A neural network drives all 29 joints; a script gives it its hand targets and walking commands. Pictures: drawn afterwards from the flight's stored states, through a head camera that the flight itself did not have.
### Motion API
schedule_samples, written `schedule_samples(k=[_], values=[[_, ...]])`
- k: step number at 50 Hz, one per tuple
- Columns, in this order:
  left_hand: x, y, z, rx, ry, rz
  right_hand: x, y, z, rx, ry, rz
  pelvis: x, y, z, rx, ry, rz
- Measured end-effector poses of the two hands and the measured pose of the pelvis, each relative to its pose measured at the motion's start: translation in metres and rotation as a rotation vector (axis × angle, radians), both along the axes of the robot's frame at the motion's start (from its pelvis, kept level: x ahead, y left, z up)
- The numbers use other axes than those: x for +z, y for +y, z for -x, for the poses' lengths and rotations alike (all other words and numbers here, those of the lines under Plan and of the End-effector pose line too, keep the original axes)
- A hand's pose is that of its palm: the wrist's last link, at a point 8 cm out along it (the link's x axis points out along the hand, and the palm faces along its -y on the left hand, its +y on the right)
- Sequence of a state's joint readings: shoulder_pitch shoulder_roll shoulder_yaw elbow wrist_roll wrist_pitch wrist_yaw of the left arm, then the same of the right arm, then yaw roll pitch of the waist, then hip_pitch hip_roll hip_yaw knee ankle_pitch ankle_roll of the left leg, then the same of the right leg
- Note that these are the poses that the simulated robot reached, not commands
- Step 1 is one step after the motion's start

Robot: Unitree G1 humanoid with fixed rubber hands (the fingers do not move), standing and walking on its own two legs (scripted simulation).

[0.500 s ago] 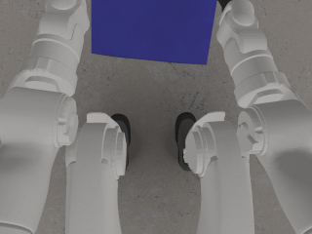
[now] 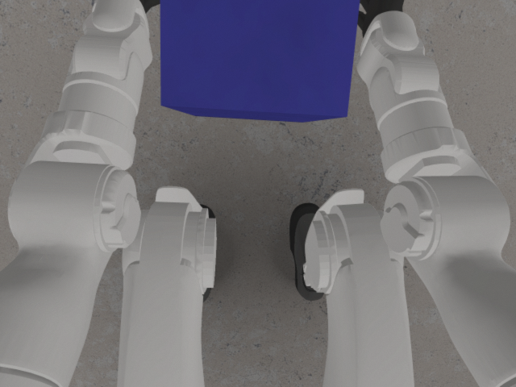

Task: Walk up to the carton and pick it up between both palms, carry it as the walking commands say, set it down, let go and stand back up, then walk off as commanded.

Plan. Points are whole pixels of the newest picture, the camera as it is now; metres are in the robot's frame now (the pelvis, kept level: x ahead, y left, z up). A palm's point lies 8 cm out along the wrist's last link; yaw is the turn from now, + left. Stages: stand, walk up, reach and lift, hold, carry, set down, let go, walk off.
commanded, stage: reach and lift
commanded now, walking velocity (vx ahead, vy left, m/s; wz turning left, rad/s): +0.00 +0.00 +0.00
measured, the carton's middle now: (255, 39) +0.52 +0.02 -0.23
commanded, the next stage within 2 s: none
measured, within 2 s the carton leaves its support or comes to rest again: leaves its support in 0.02 s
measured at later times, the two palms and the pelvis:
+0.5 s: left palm out of the picture +0.54 +0.17 -0.10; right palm (392, 8) +0.53 -0.11 -0.11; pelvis -0.01 +0.00 +0.02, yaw +1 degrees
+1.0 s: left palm out of the picture +0.53 +0.17 -0.05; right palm out of the picture +0.53 -0.12 -0.05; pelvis +0.00 +0.00 +0.06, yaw +1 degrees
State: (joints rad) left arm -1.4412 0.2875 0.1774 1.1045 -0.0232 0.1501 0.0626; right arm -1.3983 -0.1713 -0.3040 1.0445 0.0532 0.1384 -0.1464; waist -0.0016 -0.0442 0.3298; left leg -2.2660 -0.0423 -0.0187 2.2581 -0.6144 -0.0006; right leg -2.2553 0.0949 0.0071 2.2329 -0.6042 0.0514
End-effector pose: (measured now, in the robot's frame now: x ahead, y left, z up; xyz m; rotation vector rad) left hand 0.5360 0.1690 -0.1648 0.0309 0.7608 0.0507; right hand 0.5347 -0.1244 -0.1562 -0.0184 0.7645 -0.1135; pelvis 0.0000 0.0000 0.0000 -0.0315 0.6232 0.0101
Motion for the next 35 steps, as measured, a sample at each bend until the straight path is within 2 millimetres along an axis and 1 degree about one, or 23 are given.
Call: schedule_samples(k=[6,10,22,35], values=[[0.001,0.001,0.003,-0.002,0.006,-0.007,0.002,0.001,0.002,-0.003,0.004,0.000,0.001,0.002,-0.001,0.003,0.009,0.002],[0.008,0.000,0.003,0.002,-0.005,-0.016,0.009,0.002,0.003,-0.018,-0.010,0.002,0.003,0.002,-0.001,0.005,0.015,0.001],[0.054,0.005,-0.005,0.024,-0.057,-0.028,0.041,0.009,0.007,-0.059,-0.067,-0.025,0.013,0.000,0.005,0.016,0.057,-0.001],[0.088,0.003,-0.005,0.032,-0.068,-0.014,0.078,0.007,0.006,-0.078,-0.079,-0.032,0.037,-0.001,0.002,0.023,0.119,0.008]])
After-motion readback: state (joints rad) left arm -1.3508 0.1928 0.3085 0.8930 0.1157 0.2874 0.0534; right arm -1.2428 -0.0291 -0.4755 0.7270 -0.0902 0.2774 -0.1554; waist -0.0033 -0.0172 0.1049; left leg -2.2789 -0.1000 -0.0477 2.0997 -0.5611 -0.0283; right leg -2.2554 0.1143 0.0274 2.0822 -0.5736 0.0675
